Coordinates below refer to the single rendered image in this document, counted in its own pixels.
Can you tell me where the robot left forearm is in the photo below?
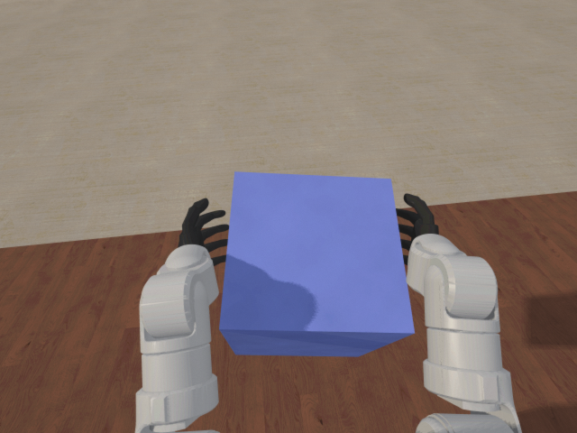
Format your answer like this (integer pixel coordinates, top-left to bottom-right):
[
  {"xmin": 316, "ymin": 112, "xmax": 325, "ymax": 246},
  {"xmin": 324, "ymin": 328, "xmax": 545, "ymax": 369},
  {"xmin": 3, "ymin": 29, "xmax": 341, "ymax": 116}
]
[{"xmin": 135, "ymin": 244, "xmax": 219, "ymax": 433}]

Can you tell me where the left robot hand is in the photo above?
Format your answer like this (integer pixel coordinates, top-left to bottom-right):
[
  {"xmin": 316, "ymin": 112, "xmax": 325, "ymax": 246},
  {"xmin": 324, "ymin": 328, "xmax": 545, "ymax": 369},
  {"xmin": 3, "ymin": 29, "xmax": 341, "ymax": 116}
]
[{"xmin": 178, "ymin": 198, "xmax": 229, "ymax": 266}]

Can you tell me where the carton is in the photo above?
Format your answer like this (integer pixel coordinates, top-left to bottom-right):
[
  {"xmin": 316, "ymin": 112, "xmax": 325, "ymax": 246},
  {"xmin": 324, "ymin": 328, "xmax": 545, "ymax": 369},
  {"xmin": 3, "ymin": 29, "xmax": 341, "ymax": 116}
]
[{"xmin": 219, "ymin": 171, "xmax": 415, "ymax": 357}]

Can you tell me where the right robot hand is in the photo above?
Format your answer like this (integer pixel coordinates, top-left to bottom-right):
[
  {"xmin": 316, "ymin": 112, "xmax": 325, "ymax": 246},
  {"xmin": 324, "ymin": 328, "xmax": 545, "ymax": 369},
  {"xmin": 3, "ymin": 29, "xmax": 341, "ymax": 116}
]
[{"xmin": 396, "ymin": 194, "xmax": 439, "ymax": 265}]

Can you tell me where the robot right upper arm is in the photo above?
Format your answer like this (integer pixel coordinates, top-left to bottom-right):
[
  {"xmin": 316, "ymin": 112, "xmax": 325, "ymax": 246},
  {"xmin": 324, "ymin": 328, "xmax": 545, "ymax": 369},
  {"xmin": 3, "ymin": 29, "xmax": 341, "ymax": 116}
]
[{"xmin": 416, "ymin": 413, "xmax": 514, "ymax": 433}]

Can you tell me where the robot right forearm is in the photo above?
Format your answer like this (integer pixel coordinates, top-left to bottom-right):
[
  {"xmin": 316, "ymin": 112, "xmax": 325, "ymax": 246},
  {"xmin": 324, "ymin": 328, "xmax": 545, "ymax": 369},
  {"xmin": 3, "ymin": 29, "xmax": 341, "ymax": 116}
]
[{"xmin": 406, "ymin": 234, "xmax": 522, "ymax": 433}]

